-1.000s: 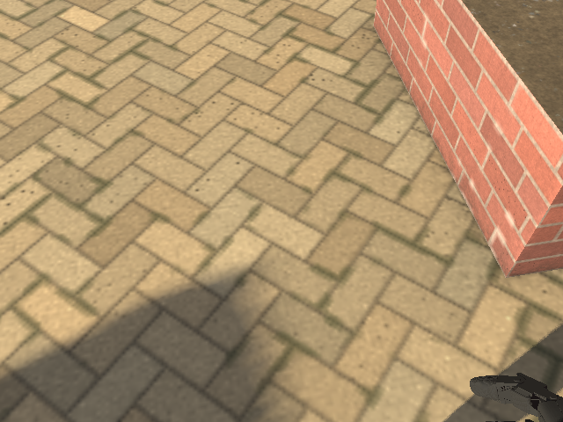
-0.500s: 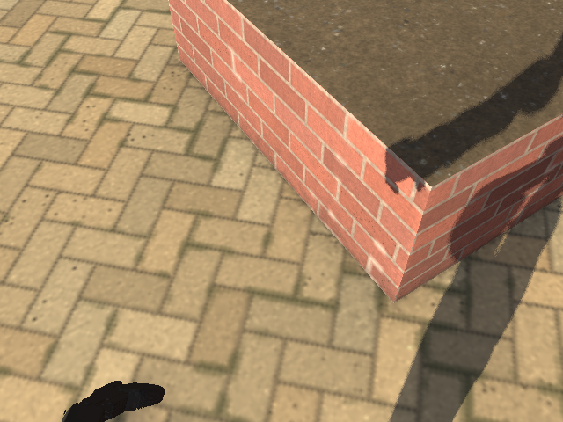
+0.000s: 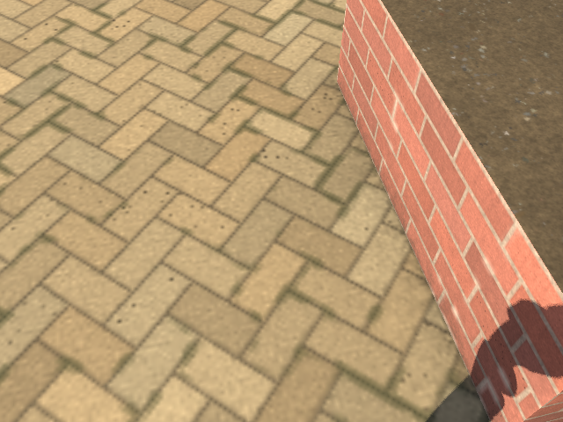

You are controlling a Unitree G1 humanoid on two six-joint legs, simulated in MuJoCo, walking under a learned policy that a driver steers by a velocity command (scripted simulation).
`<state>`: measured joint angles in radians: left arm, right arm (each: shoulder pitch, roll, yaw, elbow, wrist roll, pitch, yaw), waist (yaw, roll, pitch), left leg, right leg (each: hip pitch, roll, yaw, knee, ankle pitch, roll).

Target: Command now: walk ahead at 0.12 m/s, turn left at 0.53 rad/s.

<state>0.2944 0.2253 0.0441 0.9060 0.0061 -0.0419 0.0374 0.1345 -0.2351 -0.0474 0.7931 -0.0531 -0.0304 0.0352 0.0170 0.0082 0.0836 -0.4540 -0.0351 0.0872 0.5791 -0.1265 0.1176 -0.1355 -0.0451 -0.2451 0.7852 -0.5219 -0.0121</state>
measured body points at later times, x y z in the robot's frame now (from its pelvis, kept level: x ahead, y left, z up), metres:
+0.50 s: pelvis +0.05 -0.03 +0.02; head +0.08 -0.03 +0.47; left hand +0.09 +0.26 -0.09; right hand +0.22 -0.28 -0.11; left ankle +0.11 +0.06 -0.72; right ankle +0.08 -0.15 -0.71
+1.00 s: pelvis +0.04 -0.05 +0.02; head +0.07 -0.03 +0.47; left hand +0.01 +0.23 -0.11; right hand +0.24 -0.26 -0.10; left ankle -0.02 +0.04 -0.72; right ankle +0.06 -0.15 -0.68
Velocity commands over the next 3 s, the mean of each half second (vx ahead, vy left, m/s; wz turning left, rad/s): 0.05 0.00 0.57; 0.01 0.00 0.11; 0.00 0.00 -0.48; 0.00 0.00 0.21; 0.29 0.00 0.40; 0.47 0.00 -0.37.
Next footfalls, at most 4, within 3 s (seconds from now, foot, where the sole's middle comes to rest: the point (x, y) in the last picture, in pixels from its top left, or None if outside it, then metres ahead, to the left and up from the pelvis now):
0.52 right None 0.13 -0.13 -0.75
0.90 left None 0.01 0.06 -0.75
1.24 right None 0.09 -0.16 -0.75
1.70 left None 0.08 0.03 -0.75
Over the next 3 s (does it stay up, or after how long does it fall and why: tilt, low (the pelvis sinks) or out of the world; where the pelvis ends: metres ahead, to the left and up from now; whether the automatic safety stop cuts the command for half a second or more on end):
stays up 0.38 0.07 0.01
